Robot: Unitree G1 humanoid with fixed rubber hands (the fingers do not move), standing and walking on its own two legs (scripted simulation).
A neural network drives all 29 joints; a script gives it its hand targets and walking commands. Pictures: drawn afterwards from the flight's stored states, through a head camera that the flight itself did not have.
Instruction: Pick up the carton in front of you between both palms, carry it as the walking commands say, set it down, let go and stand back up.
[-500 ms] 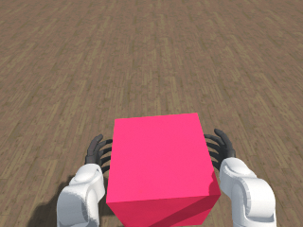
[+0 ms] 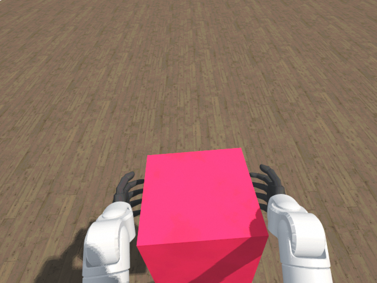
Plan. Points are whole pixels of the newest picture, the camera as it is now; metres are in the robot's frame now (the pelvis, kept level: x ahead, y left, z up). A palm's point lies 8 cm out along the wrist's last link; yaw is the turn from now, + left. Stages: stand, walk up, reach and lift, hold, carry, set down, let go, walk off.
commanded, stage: carry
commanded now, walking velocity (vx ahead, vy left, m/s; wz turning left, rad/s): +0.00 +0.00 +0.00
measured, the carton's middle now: (199, 221) +0.25 +0.00 -0.03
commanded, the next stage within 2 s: hold in 0.54 s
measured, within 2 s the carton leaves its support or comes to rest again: neither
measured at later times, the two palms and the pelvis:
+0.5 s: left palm (133, 200) +0.28 +0.15 +0.03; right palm (268, 195) +0.28 -0.15 +0.03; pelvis -0.01 -0.01 +0.00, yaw +0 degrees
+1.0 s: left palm (129, 201) +0.27 +0.15 +0.05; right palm (274, 207) +0.24 -0.15 +0.05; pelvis -0.04 +0.02 +0.01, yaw -5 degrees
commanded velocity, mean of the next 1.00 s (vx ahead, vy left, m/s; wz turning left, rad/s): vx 0.00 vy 0.00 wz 0.00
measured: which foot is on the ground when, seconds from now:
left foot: down 0.00-1.00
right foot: down 0.00-1.00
